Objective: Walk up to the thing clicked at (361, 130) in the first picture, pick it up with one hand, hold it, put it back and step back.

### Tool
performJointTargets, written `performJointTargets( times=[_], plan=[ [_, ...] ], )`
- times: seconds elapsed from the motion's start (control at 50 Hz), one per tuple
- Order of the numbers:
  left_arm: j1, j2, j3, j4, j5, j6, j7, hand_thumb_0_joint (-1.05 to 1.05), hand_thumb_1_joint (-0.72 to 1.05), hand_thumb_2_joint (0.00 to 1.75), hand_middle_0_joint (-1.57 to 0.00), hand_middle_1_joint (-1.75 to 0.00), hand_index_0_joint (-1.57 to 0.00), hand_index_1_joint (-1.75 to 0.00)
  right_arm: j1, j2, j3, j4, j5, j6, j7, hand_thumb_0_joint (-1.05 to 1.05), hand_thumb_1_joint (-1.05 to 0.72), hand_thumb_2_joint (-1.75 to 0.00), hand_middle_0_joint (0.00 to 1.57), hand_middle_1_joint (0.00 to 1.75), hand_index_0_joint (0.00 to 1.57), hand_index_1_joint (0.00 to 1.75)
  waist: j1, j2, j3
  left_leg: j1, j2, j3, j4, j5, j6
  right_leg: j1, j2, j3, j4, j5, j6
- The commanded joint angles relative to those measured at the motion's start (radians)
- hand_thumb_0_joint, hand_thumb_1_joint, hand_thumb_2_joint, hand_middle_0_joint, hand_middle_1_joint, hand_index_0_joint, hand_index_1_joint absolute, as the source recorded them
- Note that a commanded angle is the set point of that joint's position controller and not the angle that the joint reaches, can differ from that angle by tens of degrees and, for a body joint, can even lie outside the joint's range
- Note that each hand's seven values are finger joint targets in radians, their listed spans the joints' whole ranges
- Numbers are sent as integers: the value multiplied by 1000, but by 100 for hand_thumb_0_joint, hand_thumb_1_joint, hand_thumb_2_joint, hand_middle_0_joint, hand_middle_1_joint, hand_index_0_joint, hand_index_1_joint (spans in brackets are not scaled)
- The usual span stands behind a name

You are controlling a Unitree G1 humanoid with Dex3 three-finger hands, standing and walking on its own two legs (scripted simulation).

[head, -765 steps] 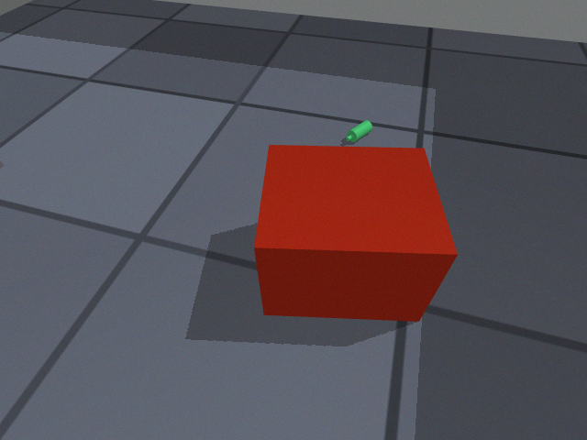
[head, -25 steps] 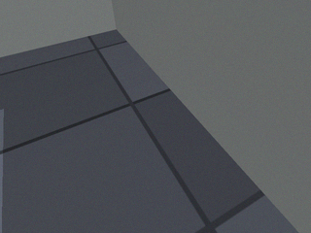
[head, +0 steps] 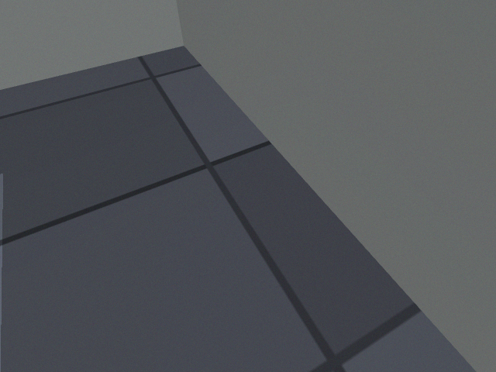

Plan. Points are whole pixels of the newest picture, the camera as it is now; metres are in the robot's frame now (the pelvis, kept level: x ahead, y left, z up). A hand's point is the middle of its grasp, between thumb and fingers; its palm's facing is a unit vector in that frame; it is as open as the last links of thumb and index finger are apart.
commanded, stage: stand
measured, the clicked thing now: out of the picture +0.49 +1.50 -0.75
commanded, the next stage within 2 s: walk up in 0.64 s
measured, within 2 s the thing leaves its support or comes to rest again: neither
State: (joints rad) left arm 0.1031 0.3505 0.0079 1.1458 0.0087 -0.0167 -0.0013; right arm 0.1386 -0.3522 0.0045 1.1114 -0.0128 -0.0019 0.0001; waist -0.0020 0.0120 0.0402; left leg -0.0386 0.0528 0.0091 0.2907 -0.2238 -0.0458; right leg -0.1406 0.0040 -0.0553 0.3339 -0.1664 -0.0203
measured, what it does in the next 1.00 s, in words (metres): steps on the spot: left foot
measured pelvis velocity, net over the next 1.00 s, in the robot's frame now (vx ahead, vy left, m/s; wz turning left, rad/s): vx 0.05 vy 0.06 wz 0.26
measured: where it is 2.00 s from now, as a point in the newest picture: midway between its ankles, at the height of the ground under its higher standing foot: (258, 363)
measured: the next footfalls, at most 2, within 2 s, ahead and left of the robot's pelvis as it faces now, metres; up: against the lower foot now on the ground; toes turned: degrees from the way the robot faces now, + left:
left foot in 0.96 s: +0.11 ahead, +0.21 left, +0.00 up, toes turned +21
right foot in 1.44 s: +0.42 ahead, -0.05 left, +0.00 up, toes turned +34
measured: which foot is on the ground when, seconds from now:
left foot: down 0.00-0.70, up 0.72-0.94, down 0.96-1.00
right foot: down 0.00-0.96, up 0.98-1.00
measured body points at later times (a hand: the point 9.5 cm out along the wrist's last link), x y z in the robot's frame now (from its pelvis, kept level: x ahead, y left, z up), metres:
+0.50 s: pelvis +0.00 +0.00 +0.00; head +0.01 +0.00 +0.45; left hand +0.08 +0.30 -0.13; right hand +0.07 -0.30 -0.14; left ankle -0.04 +0.15 -0.75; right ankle +0.01 -0.10 -0.75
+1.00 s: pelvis +0.05 +0.06 -0.04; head +0.05 +0.11 +0.41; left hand +0.08 +0.41 -0.17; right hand +0.17 -0.29 -0.10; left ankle +0.07 +0.20 -0.75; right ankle +0.01 -0.09 -0.73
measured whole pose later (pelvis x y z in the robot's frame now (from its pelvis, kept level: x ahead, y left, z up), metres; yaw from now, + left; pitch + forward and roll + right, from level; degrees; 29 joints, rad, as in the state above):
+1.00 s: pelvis +0.05 +0.06 -0.04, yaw +15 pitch -4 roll +1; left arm 0.15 0.46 0.14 0.88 0.07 0.05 -0.08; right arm 0.36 -0.45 -0.12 0.87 -0.03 -0.02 0.04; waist 0.00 -0.13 0.08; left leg -0.37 0.06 0.09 0.74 -0.31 0.00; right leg -0.19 -0.16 -0.15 0.85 -0.55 -0.04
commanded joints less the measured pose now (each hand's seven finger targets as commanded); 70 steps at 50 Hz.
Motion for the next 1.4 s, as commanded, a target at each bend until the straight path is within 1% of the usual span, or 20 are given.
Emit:
performJointTargets(
  times=[0.0, 0.6, 0.62, 0.64, 0.68, 0.7, 0.74, 0.82, 0.9, 0.92, 0.94, 0.96, 0.98, 1.0, 1.06, 1.08, 1.22, 1.32, 1.36, 1.38],
  plan=[
    [-31, 213, 36, -62, -2, -19, 10, 0, 90, 90, -20, -30, -20, -30, -29, -209, -42, -56, -1, -24, -12, 0, -90, -90, 20, 30, 20, 30, 4, 0, -71, -43, 95, -62, -37, 155, 57, 61, -144, 125, -45, 198, -9],
    [-33, 214, 37, -63, -5, -19, 12, 0, 90, 90, -20, -30, -20, -30, -28, -207, -41, -51, 0, -24, -11, 0, -90, -90, 20, 30, 20, 30, 6, 7, -54, -52, 95, -61, -48, 157, 56, 68, -140, 123, -47, 202, -6],
    [32, 274, 96, -114, 13, -28, -11, 0, 90, 90, -20, -30, -20, -30, 26, -261, -85, -103, -7, -33, 7, 0, -90, -90, 20, 30, 20, 30, 15, -28, -140, -60, 37, -45, 63, -187, 116, 140, -79, 111, 18, -241, -44],
    [-43, 327, 145, -169, 37, -26, -23, 0, 90, 90, -20, -30, -20, -30, 49, -292, -97, -143, 0, -11, 19, 0, -90, -90, 20, 30, 20, 30, 59, -124, -9, -425, 47, -176, 113, -257, 160, 255, -154, 112, 48, -448, -59],
    [10, 363, 166, -196, 42, -28, -25, 0, 90, 90, -20, -30, -20, -30, -66, -237, -85, -222, -5, -1, 32, 0, -90, -90, 20, 30, 20, 30, 122, -295, 63, -661, -11, -3, 424, -213, 104, 270, -417, 333, -236, -655, -161],
    [18, 357, 165, -225, 42, -32, -27, 0, 90, 90, -20, -30, -20, -30, -69, -262, -107, -243, -14, 0, 38, 0, -90, -90, 20, 30, 20, 30, 126, -242, 62, -636, 32, -3, 570, -217, 83, 183, -501, 370, -271, -606, -224],
    [-21, 304, 160, -271, 40, -27, -43, 0, 90, 90, -20, -30, -20, -30, 7, -288, -130, -239, -16, -7, 53, 0, -90, -90, 20, 30, 20, 30, 90, -129, 59, -549, 80, -38, 613, -207, 68, 92, -483, 298, -235, -462, -239],
    [-125, 293, 166, -356, 61, -23, -60, 0, 90, 90, -20, -30, -20, -30, 169, -249, -136, -240, -2, -4, 68, 0, -90, -90, 20, 30, 20, 30, 9, -165, -16, -419, 106, 14, 499, -125, 62, 116, -366, 22, -126, -295, -173],
    [-181, 272, 166, -416, 60, 12, -78, 0, 90, 90, -20, -30, -20, -30, 374, -250, -167, -214, -8, -6, 47, 0, -90, -90, 20, 30, 20, 30, -97, -66, -33, -43, 0, 135, 329, 22, 62, -220, -243, -138, 204, -456, -101],
    [-172, 226, 152, -438, 63, 23, -82, 0, 90, 90, -20, -30, -20, -30, 477, -287, -184, -184, -14, -10, 29, 0, -90, -90, 20, 30, 20, 30, -140, 95, -41, 75, -41, 109, 301, -66, 90, -334, -167, -165, 450, -466, -80],
    [-151, 173, 133, -460, 58, 30, -87, 0, 90, 90, -20, -30, -20, -30, 560, -334, -201, -187, -25, -10, 10, 0, -90, -90, 20, 30, 20, 30, -180, 250, 14, 125, 5, -75, 214, -216, 141, -514, -100, -146, 710, -515, -59],
    [-140, 127, 117, -494, 47, 32, -91, 0, 90, 90, -20, -30, -20, -30, 551, -405, -204, -225, -43, -17, -6, 0, -90, -90, 20, 30, 20, 30, -151, 371, 59, 42, 203, -520, 26, -489, 223, -652, -21, -74, 909, -530, -25],
    [-137, 203, 127, -509, 32, 33, -99, 0, 90, 90, -20, -30, -20, -30, 426, -425, -190, -290, -31, -26, -7, 0, -90, -90, 20, 30, 20, 30, -79, 209, 99, -146, 320, -888, -175, -625, 320, -602, -29, 109, 909, -459, -16],
    [-100, 261, 129, -505, 45, 29, -98, 0, 90, 90, -20, -30, -20, -30, 270, -495, -199, -343, -7, -36, -17, 0, -90, -90, 20, 30, 20, 30, -23, 208, 130, -231, 373, -1002, -250, -689, 379, -547, -88, 180, 932, -436, -11],
    [59, 306, 141, -413, 28, 35, -86, 0, 90, 90, -20, -30, -20, -30, 189, -400, -164, -381, -6, -68, -43, 0, -90, -90, 20, 30, 20, 30, 52, 112, 30, -178, 210, -531, -43, -320, 272, -457, -137, 181, 841, -286, 13],
    [86, 313, 146, -408, 26, 46, -86, 0, 90, 90, -20, -30, -20, -30, 213, -390, -162, -375, 1, -74, -47, 0, -90, -90, 20, 30, 20, 30, 58, 122, 13, -177, 183, -467, -2, -268, 252, -443, -134, 166, 817, -245, 14],
    [-7, 294, 160, -504, 42, 86, -105, 0, 90, 90, -20, -30, -20, -30, 361, -382, -174, -365, -3, -93, -91, 0, -90, -90, 20, 30, 20, 30, 14, 41, 43, -223, 139, -390, 104, 35, 248, -476, -93, 160, 731, -141, 30],
    [-76, 220, 136, -570, 22, 82, -97, 0, 90, 90, -20, -30, -20, -30, 404, -391, -178, -406, -46, -102, -114, 0, -90, -90, 20, 30, 20, 30, -39, 140, 28, -148, 132, -397, 278, 470, 285, -525, -95, 119, 572, -198, 16],
    [-31, 221, 135, -563, 14, 64, -84, 0, 90, 90, -20, -30, -20, -30, 349, -378, -171, -433, -45, -93, -118, 0, -90, -90, 20, 30, 20, 30, -17, 184, -37, -150, 89, -377, 388, 559, 246, -430, -64, 92, 465, -220, -9],
    [45, 219, 138, -540, 9, 57, -77, 0, 90, 90, -20, -30, -20, -30, 294, -369, -163, -451, -42, -87, -119, 0, -90, -90, 20, 30, 20, 30, 29, 196, -61, -214, 60, -356, 443, 561, 210, -300, -52, 78, 367, -164, -20]
  ],
)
